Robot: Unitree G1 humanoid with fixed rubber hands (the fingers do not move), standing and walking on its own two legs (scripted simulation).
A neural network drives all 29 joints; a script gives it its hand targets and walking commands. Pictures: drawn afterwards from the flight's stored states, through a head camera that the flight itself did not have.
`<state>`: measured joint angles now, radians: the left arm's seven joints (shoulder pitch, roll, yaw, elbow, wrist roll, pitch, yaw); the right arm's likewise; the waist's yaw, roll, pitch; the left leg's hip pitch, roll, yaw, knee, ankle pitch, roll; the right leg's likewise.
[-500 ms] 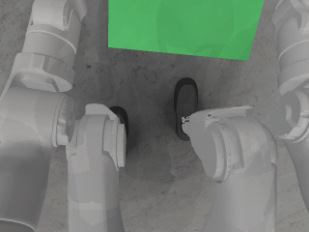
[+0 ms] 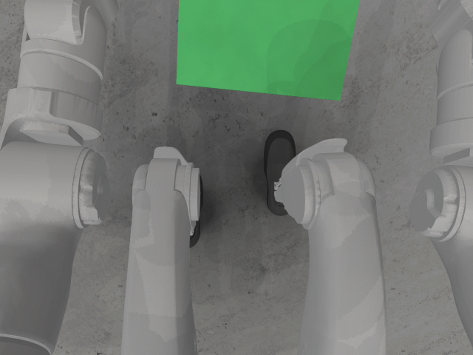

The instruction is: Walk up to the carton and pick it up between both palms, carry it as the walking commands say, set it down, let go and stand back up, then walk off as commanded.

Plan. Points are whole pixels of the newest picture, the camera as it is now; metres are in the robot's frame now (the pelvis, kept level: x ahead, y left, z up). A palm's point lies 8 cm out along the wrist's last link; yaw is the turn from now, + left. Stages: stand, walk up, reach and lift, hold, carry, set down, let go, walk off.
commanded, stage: set down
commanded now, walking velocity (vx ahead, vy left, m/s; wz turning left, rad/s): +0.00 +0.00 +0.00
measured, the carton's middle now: out of the picture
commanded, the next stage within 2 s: let go in 0.76 s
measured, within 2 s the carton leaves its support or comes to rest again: neither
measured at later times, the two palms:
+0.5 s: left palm out of the picture +0.59 +0.17 +0.04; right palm out of the picture +0.54 -0.26 +0.03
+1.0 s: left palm out of the picture +0.54 +0.20 +0.14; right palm out of the picture +0.50 -0.29 +0.14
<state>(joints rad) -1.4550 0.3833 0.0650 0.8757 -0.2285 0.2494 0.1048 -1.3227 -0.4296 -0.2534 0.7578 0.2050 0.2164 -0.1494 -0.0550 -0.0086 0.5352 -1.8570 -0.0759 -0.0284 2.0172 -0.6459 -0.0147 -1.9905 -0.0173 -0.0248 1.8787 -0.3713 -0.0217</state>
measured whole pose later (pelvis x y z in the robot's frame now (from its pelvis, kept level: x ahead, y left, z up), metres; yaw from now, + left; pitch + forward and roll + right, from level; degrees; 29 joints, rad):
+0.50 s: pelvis +0.03 +0.00 +0.13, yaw +1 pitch +32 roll +2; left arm -1.24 0.40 0.11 0.69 -0.18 0.34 0.01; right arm -1.12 -0.43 -0.25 0.62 0.20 0.34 -0.08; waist -0.05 -0.01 0.32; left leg -1.55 -0.08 -0.03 1.56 -0.56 -0.02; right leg -1.67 -0.02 0.00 1.46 -0.35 -0.03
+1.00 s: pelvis +0.06 +0.00 +0.21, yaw +1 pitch +30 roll +3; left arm -0.93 0.39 0.15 0.77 -0.12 0.29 -0.02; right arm -0.82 -0.40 -0.22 0.65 0.13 0.31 0.01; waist -0.06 -0.01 0.11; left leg -1.24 -0.08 -0.03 1.16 -0.45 -0.02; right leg -1.36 -0.02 0.01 1.11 -0.28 -0.03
